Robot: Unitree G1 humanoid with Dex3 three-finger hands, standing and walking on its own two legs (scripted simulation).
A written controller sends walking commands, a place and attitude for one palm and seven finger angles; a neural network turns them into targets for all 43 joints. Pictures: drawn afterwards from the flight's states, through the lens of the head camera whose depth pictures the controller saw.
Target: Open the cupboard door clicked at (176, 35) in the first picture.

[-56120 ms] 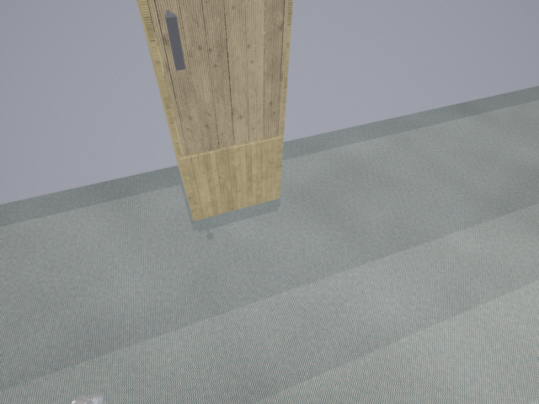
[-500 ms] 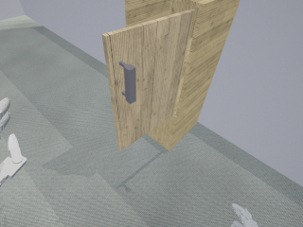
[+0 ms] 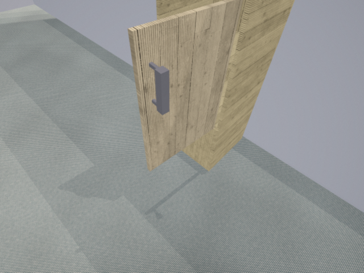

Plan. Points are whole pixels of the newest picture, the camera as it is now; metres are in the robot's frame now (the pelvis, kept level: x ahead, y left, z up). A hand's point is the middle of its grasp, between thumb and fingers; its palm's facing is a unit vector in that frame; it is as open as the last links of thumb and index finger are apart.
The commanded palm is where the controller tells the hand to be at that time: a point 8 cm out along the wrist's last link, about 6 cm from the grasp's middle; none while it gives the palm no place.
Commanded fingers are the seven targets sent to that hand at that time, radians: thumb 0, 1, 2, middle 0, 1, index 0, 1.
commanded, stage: let the arm hang, fingers relaxed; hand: left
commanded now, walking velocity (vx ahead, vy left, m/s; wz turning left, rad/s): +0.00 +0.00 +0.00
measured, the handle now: (157, 88) +0.57 +0.10 +0.09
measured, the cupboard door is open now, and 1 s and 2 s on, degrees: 84 84 84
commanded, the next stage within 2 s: look to check the result in 0.80 s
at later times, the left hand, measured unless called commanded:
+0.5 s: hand out of the picture -0.01 +0.18 -0.17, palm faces +0.02 -0.97 -0.23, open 7.4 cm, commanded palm none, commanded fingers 0.00 0.90 0.90 -0.20 -0.30 -0.20 -0.30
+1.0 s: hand out of the picture +0.06 +0.19 -0.16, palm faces -0.01 -0.96 -0.26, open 7.4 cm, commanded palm none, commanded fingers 0.00 0.90 0.90 -0.20 -0.30 -0.20 -0.30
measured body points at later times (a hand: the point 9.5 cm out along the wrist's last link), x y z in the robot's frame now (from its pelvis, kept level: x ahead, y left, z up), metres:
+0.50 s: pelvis +0.00 +0.00 +0.01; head +0.01 -0.01 +0.46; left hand -0.01 +0.24 -0.15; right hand -0.02 -0.21 -0.16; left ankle +0.03 +0.11 -0.73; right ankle +0.03 -0.10 -0.73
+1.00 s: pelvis +0.02 -0.01 +0.01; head +0.04 -0.02 +0.46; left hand +0.06 +0.24 -0.14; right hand +0.04 -0.25 -0.15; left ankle +0.03 +0.11 -0.73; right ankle +0.03 -0.10 -0.73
